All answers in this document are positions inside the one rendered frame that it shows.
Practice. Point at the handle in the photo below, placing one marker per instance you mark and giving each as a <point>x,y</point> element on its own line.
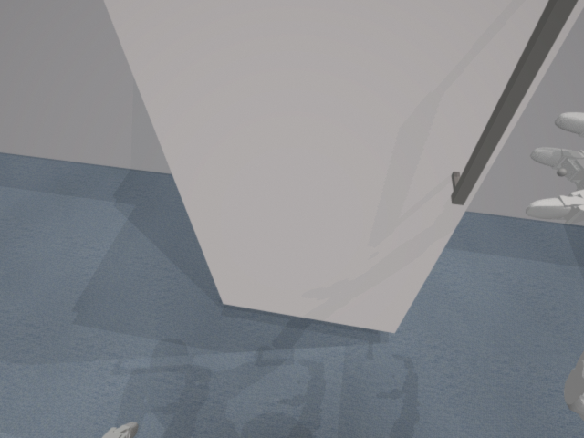
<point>543,38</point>

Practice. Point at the robot right upper arm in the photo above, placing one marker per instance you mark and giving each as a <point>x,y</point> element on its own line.
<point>574,388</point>

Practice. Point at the robot right hand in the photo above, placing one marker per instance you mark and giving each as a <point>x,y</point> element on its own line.
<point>569,208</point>

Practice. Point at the fridge door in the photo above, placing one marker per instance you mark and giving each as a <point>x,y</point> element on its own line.
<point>313,142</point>

